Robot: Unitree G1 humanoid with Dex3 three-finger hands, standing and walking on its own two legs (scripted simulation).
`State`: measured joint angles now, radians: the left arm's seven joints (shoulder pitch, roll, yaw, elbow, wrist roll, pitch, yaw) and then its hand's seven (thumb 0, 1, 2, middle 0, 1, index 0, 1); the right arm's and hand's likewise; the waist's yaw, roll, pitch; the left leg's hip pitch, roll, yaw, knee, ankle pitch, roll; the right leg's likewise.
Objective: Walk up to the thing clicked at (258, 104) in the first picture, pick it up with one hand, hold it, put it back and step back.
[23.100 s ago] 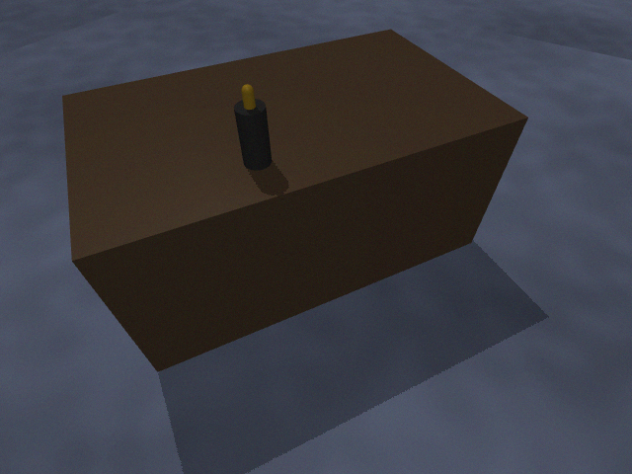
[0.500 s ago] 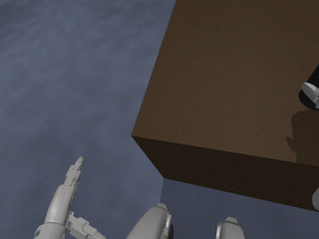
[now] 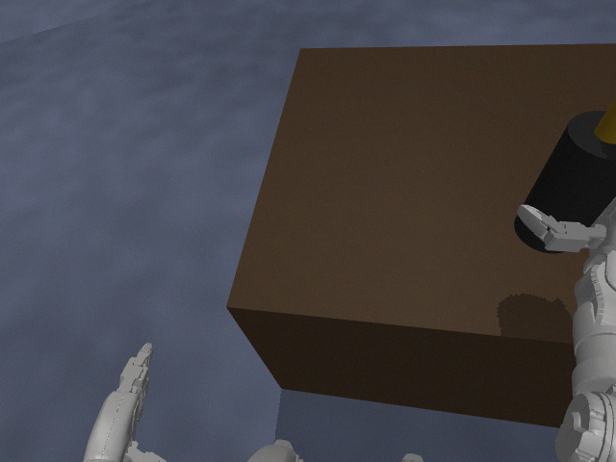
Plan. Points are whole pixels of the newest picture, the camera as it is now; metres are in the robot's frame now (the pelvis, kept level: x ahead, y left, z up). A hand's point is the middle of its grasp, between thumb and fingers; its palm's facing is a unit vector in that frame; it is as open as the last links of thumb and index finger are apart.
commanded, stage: lift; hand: right
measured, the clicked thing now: (584, 172) +0.46 -0.25 +0.12
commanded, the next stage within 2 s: hold in 0.70 s
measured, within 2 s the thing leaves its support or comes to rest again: neither
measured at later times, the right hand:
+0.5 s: hand (583, 220) +0.39 -0.23 +0.13, palm faces +0.29 +0.96 +0.01, open 10.5 cm
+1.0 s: hand (602, 224) +0.36 -0.22 +0.16, palm faces +0.29 +0.96 +0.01, open 10.5 cm
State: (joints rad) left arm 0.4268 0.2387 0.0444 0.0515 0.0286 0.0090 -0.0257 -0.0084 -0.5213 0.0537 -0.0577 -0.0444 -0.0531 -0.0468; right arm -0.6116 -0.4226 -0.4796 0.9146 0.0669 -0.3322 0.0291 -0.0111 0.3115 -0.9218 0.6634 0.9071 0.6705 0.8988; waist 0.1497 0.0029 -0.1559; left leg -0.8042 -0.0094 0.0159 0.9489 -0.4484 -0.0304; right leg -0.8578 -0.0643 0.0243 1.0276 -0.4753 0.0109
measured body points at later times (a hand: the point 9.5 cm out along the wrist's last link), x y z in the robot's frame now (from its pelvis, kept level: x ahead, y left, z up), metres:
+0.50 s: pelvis +0.00 +0.01 +0.03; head +0.03 +0.00 +0.48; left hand +0.15 +0.27 -0.01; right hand +0.37 -0.28 +0.13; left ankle +0.00 +0.14 -0.67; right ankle +0.01 -0.12 -0.67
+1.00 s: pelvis +0.00 +0.01 +0.05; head +0.01 +0.01 +0.50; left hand +0.16 +0.28 +0.00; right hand +0.34 -0.27 +0.16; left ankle +0.00 +0.14 -0.67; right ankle +0.01 -0.12 -0.67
